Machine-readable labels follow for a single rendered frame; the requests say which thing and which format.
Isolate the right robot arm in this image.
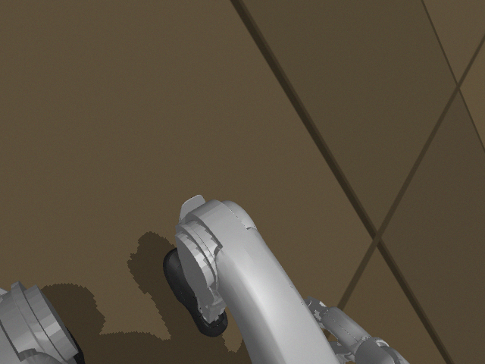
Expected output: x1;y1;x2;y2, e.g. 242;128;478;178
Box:
355;337;410;364

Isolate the left robot foot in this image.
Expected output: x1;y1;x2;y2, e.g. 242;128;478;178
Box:
65;326;85;364

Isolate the right robot foot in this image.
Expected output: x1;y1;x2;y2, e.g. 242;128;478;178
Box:
163;248;228;337

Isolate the right robot hand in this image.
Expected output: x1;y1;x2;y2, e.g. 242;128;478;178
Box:
303;296;372;364

